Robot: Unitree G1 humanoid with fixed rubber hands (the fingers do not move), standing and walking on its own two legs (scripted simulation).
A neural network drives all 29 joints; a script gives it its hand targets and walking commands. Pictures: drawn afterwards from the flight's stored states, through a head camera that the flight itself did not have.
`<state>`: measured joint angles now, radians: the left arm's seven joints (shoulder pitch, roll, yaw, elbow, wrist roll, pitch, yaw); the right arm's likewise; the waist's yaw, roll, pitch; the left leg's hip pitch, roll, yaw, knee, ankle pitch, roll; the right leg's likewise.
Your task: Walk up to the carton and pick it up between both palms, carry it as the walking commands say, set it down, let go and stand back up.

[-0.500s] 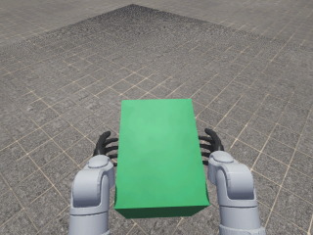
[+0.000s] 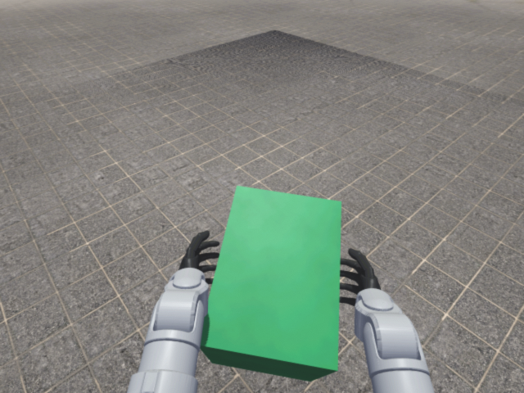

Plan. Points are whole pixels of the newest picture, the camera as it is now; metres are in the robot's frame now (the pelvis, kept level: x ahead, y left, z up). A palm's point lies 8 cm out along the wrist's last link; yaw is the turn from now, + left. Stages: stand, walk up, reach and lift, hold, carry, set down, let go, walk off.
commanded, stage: hold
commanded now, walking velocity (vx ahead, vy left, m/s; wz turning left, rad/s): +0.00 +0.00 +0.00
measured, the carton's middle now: (274, 285) +0.33 -0.03 -0.04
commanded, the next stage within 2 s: set down in 0.22 s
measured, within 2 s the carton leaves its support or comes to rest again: neither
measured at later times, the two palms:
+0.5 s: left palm (226, 263) +0.33 +0.05 +0.05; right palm (394, 294) +0.27 -0.22 +0.02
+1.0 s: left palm (210, 288) +0.35 +0.09 -0.05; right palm (356, 284) +0.33 -0.19 -0.04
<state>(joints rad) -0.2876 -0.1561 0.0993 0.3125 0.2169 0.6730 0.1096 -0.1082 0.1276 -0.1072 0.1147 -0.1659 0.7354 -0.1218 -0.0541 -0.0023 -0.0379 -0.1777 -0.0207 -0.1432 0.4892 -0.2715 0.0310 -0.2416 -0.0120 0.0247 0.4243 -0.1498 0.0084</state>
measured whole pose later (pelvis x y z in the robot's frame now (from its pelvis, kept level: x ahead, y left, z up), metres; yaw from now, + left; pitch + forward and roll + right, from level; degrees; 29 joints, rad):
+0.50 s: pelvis -0.02 -0.04 +0.00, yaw +2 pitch -6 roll +1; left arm -0.61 -0.18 0.38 0.77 0.38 0.48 -0.04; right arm -0.36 0.18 -0.42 0.41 -0.22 0.67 -0.15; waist -0.08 0.02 0.03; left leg -0.17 0.00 -0.20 0.49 -0.32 0.09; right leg -0.23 0.04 0.03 0.43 -0.12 0.01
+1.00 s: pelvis +0.03 -0.01 +0.00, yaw +3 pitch +5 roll -1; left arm -0.43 -0.17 0.28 0.73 0.38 0.27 0.01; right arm -0.36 0.18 -0.42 0.50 -0.24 0.35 -0.12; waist -0.10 0.04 0.08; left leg -0.35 -0.01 -0.20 0.52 -0.27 0.00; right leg -0.38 0.03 0.03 0.44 -0.14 0.00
